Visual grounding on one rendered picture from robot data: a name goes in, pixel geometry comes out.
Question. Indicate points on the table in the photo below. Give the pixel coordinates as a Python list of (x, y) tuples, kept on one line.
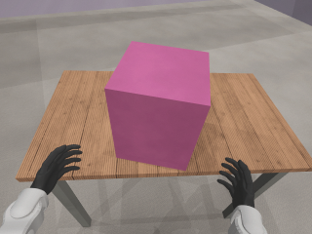
[(243, 123)]

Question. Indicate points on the robot right forearm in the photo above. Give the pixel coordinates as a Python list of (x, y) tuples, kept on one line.
[(246, 220)]

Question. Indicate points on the robot left forearm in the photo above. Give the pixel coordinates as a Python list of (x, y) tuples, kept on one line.
[(26, 214)]

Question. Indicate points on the carton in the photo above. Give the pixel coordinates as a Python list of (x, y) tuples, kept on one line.
[(158, 99)]

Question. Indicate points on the robot left hand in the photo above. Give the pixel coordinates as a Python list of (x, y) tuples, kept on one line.
[(54, 167)]

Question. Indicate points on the robot right hand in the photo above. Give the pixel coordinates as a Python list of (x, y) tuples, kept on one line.
[(242, 188)]

